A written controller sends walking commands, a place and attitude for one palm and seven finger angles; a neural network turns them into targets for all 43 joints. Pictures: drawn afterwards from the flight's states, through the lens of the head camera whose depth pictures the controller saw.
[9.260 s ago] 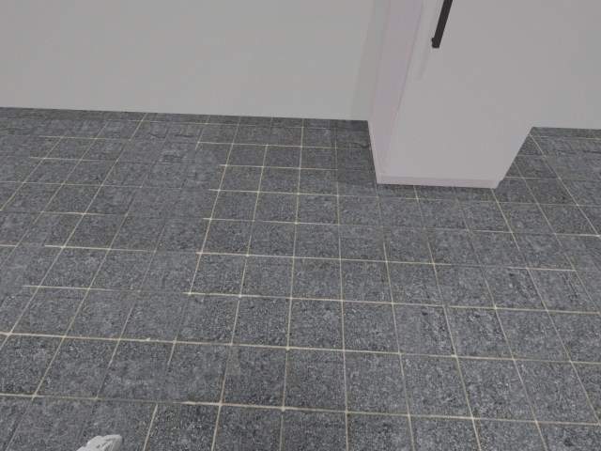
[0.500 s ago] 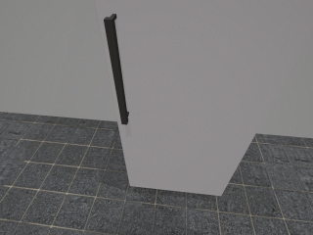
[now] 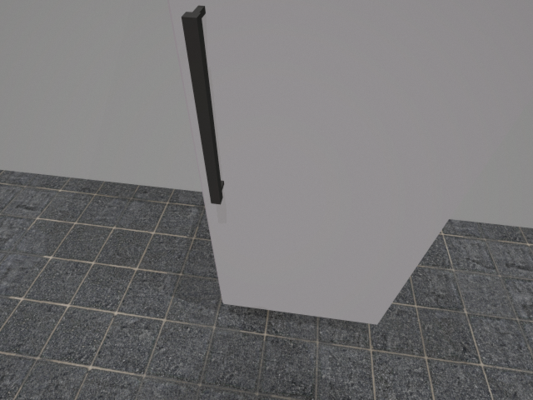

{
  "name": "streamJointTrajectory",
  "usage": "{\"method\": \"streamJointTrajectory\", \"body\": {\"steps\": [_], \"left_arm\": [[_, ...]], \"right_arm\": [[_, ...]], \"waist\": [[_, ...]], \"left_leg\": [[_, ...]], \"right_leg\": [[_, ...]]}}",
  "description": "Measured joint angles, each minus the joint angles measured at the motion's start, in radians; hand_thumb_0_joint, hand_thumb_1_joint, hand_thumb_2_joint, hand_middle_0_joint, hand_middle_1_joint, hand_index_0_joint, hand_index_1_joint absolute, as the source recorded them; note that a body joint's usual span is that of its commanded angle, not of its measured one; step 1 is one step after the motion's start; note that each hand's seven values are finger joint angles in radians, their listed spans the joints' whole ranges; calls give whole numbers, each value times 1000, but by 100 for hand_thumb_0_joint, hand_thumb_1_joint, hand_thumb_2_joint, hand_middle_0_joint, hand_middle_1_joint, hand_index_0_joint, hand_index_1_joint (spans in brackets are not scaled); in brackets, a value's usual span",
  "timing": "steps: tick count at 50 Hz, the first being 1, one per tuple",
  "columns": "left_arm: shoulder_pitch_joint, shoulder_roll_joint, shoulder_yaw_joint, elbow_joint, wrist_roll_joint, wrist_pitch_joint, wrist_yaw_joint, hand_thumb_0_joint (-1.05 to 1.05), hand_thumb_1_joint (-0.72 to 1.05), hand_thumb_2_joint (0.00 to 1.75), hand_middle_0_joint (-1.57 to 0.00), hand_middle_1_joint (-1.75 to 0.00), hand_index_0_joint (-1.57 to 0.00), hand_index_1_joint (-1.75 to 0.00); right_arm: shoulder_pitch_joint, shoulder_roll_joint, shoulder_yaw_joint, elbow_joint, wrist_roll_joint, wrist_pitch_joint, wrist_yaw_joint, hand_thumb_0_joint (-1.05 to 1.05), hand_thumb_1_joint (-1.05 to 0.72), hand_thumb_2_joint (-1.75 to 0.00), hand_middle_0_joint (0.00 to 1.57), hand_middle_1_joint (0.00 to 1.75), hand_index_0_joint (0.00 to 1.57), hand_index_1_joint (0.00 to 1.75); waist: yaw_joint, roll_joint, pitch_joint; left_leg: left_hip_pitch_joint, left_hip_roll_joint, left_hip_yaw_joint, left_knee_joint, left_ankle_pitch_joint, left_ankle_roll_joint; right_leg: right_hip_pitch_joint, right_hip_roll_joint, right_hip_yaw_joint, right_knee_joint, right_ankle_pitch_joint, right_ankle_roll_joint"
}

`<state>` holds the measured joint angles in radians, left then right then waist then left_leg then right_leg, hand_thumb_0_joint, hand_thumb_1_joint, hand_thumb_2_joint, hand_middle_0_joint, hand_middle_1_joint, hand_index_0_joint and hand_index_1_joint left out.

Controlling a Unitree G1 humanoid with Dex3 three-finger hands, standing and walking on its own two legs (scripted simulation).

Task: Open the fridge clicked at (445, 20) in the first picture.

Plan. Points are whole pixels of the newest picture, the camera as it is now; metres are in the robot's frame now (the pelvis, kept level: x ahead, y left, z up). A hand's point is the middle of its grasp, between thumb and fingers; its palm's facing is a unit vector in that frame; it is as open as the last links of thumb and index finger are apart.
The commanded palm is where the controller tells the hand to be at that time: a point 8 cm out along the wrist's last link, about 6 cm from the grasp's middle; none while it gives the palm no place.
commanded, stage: look again from close up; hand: left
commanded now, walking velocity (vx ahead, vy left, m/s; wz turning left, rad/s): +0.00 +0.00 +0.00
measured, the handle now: (210, 123) +0.54 +0.14 +0.14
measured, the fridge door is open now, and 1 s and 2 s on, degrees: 0 0 0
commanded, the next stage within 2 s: none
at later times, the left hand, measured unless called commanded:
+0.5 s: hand out of the picture +0.08 +0.24 -0.16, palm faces -0.02 -0.95 -0.32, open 7.4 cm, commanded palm none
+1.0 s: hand out of the picture +0.09 +0.24 -0.16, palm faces -0.02 -0.95 -0.32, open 7.4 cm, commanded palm none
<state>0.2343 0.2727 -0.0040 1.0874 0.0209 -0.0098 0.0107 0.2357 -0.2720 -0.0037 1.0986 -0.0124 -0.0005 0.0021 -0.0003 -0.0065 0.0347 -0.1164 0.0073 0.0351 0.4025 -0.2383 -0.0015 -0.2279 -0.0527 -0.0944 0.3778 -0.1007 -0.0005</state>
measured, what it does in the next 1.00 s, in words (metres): stands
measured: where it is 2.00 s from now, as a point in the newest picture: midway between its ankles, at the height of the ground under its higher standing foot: outside the picture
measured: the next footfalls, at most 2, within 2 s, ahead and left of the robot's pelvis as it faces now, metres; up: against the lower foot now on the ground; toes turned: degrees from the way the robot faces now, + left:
none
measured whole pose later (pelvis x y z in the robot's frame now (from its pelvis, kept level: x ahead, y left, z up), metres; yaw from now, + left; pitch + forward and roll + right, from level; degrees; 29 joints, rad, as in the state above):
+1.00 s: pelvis +0.03 +0.00 +0.00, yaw +0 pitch -2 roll +0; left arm 0.16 0.32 -0.01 1.09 0.02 -0.02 0.01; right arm 0.16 -0.32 0.01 1.11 -0.01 -0.01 0.00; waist 0.00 0.00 0.03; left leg -0.04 0.02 0.03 0.32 -0.24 -0.01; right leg -0.17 -0.04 -0.10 0.32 -0.12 0.00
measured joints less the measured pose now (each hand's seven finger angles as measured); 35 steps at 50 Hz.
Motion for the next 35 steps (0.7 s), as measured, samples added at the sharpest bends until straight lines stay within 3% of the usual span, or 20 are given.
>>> {"method": "streamJointTrajectory", "body": {"steps": [35], "left_arm": [[-71, 44, 1, -4, -1, -7, -3, 1, 91, 90, -20, -30, -20, -30]], "right_arm": [[-72, -44, 6, 4, -1, -6, -2, 1, -91, -90, 20, 30, 20, 30]], "waist": [[1, 6, 3]], "left_leg": [[58, 3, -7, -69, 3, -2]], "right_leg": [[49, 5, -9, -44, -13, 4]]}}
